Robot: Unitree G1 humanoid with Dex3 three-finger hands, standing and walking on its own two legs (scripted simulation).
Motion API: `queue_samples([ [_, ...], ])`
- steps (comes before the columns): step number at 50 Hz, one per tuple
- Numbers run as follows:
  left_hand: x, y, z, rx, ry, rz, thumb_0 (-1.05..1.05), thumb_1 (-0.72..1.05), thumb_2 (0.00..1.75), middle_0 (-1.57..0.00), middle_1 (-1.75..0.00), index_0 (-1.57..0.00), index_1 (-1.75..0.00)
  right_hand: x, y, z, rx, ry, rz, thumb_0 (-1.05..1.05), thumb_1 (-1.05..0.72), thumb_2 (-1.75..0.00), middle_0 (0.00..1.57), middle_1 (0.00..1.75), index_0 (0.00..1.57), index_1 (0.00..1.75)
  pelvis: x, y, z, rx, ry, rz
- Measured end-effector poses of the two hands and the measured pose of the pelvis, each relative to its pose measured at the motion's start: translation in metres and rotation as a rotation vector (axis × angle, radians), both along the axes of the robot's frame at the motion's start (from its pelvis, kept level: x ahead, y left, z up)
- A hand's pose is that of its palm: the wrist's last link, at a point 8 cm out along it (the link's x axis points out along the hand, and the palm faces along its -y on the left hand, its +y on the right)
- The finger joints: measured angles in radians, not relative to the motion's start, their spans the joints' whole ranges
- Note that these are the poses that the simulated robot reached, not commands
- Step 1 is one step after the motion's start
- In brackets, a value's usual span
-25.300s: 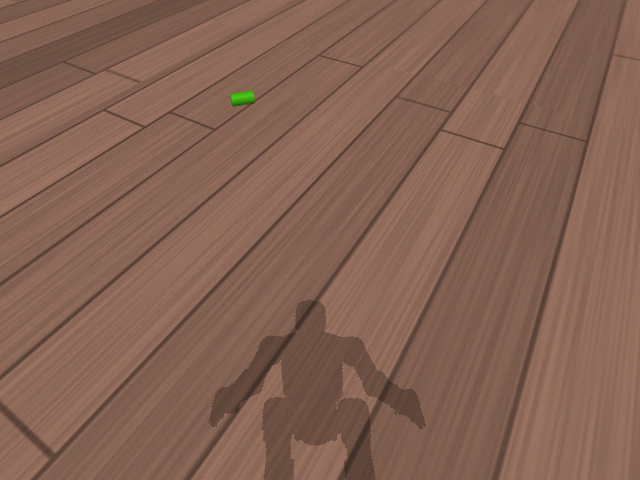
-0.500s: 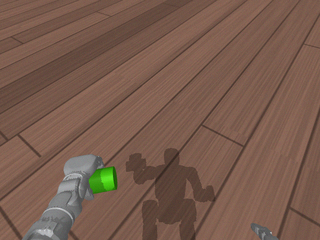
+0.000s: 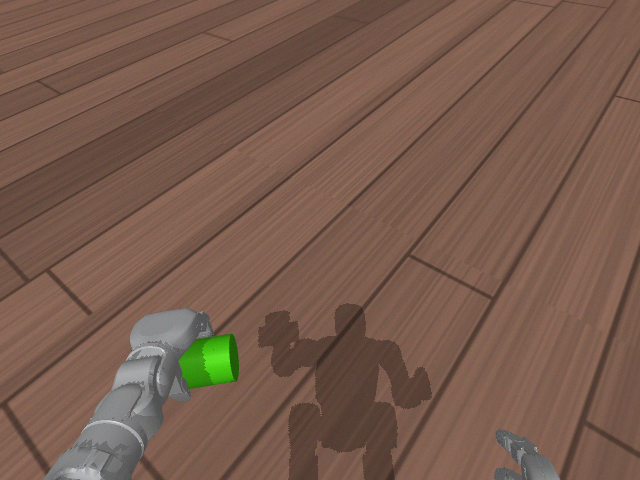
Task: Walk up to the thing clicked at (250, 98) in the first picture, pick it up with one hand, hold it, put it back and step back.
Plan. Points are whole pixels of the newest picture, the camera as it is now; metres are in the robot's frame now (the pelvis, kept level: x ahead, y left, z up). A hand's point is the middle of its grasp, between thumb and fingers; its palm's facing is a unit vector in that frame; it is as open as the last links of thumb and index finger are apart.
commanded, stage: hold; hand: left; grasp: from above
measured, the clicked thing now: (188, 364) +0.30 +0.22 -0.08
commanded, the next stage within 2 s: crouch in 0.52 s
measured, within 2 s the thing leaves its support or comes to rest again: neither
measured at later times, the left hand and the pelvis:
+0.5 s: hand (175, 364) +0.29 +0.23 -0.05, palm faces -0.45 -0.09 -0.89, open 9.9 cm; pelvis +0.00 +0.00 +0.00, yaw +0 degrees
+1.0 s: hand (184, 382) +0.29 +0.23 -0.11, palm faces -0.49 -0.05 -0.87, open 9.9 cm; pelvis -0.01 +0.00 -0.01, yaw +1 degrees
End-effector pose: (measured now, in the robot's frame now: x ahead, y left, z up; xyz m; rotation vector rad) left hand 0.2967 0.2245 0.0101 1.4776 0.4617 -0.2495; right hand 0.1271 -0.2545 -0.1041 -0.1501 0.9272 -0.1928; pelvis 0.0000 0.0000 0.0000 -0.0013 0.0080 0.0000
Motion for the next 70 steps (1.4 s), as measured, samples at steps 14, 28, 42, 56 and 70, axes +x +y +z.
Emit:
queue_samples([
  [14, 0.000, 0.002, 0.001, 0.004, -0.006, 0.005, 0.00, 0.04, 0.42, -0.74, -0.48, -0.74, -0.49, 0.008, 0.005, 0.000, 0.004, 0.003, 0.013, 0.01, -0.90, -0.90, 0.20, 0.30, 0.20, 0.30, 0.001, 0.001, 0.001, 0.000, -0.002, 0.003],
  [28, 0.001, 0.004, -0.003, 0.004, 0.004, 0.003, 0.00, 0.02, 0.46, -0.72, -0.53, -0.71, -0.54, 0.005, 0.005, -0.001, 0.002, 0.021, 0.007, 0.01, -0.90, -0.90, 0.20, 0.30, 0.20, 0.30, 0.005, 0.003, 0.001, -0.002, 0.001, 0.004],
  [42, 0.003, 0.004, -0.013, 0.017, 0.005, 0.005, 0.00, 0.03, 0.48, -0.72, -0.50, -0.72, -0.51, -0.002, 0.003, 0.000, -0.002, 0.032, -0.003, 0.01, -0.89, -0.89, 0.20, 0.30, 0.20, 0.30, 0.003, 0.003, 0.000, -0.002, 0.008, 0.006],
  [56, 0.011, 0.005, -0.109, 0.065, 0.040, -0.025, 0.01, 0.04, 0.45, -0.72, -0.49, -0.72, -0.50, -0.066, -0.020, -0.045, -0.088, 0.205, -0.014, 0.00, -0.88, -0.89, 0.20, 0.30, 0.20, 0.30, -0.019, 0.001, -0.045, -0.017, 0.216, 0.016],
  [70, 0.066, 0.004, -0.249, 0.086, -0.035, 0.005, 0.01, 0.05, 0.46, -0.69, -0.53, -0.69, -0.53, -0.154, -0.025, -0.182, -0.124, 0.398, -0.092, 0.00, -0.88, -0.89, 0.20, 0.30, 0.20, 0.30, -0.053, 0.003, -0.179, -0.033, 0.508, 0.008],
])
